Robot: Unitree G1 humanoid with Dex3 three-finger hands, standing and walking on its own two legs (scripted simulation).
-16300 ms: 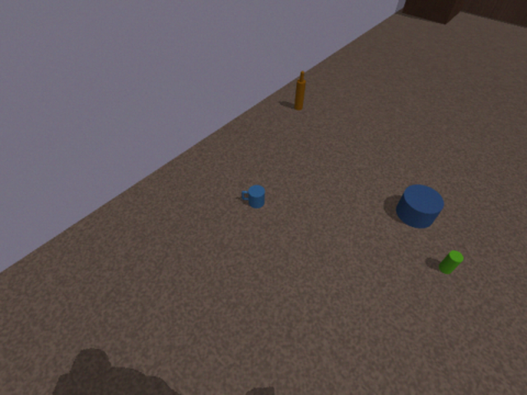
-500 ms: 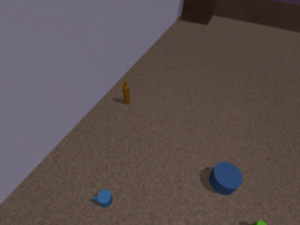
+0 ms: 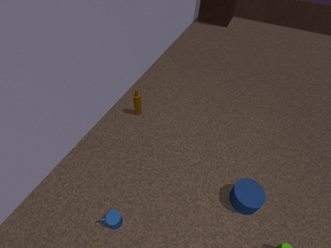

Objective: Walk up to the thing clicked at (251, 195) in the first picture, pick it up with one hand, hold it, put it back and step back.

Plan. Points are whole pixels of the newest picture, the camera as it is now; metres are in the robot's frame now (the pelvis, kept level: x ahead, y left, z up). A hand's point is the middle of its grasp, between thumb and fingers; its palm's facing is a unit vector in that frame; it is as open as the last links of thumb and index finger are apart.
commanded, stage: walk up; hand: left
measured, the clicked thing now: (111, 220) +0.39 +0.29 -0.74
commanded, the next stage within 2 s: stand in 0.34 s
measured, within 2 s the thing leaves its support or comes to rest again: neither
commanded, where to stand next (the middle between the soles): +0.07 +0.00 m, yaw +3 degrees
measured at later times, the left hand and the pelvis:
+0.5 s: hand out of the picture +0.07 +0.25 -0.15, palm faces -0.02 -0.94 -0.33, open 7.4 cm; pelvis -0.02 +0.00 +0.00, yaw +0 degrees
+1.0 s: hand out of the picture +0.04 +0.27 -0.15, palm faces -0.01 -0.94 -0.34, open 7.4 cm; pelvis -0.02 +0.01 +0.01, yaw +1 degrees
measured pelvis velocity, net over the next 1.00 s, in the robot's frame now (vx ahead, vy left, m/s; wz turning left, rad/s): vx -0.02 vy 0.01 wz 0.02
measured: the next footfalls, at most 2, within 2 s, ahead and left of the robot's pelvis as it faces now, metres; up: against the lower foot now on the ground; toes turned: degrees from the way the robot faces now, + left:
none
